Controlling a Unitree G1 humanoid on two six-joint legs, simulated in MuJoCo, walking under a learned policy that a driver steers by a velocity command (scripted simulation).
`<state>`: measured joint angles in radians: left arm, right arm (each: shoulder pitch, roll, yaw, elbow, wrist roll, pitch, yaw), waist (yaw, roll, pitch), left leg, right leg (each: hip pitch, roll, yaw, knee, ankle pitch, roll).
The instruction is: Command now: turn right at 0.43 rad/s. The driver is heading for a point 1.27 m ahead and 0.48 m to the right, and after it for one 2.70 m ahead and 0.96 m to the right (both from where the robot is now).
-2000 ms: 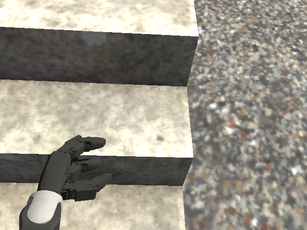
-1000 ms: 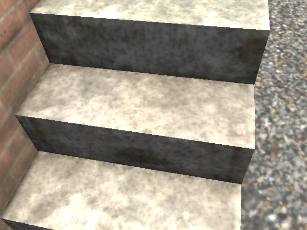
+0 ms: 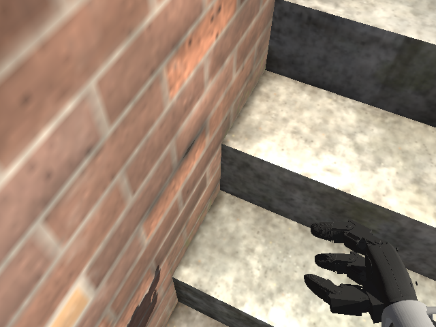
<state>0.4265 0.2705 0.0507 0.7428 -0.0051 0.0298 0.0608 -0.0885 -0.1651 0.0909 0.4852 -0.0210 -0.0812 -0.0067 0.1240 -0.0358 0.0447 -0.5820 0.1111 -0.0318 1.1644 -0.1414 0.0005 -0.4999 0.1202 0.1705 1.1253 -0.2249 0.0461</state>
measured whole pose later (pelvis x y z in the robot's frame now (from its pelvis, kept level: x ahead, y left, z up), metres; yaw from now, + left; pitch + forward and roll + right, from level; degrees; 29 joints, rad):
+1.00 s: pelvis -0.09 -0.12 -0.09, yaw -27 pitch -2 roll +7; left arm 0.45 0.21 0.00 0.76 0.02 0.07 -0.04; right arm 0.09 -0.34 -0.11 0.55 0.05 0.02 -0.08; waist 0.10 0.12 -0.04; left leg -0.90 0.11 0.01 2.25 -0.55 -0.09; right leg -0.38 -0.15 0.18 0.93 -0.50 0.10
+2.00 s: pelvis -0.05 -0.15 -0.03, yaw -23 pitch -1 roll +3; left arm 0.39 0.25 -0.03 0.80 0.02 -0.08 0.04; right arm -0.02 -0.17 0.09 0.48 0.05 0.02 0.00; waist 0.04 -0.03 0.03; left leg -1.24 0.06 -0.01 2.23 -0.64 -0.03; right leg 0.05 -0.18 -0.22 0.20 -0.21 0.04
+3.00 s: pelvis +0.19 +0.00 +0.21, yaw -2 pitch -1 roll -6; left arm 0.15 0.08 -0.06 0.57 -0.01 -0.01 0.08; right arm 0.40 -0.36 -0.09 0.80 -0.01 -0.03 -0.03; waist -0.04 -0.03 0.10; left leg -0.29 0.13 -0.19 0.50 0.39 -0.03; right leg -0.86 0.02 -0.02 1.52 -0.56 -0.01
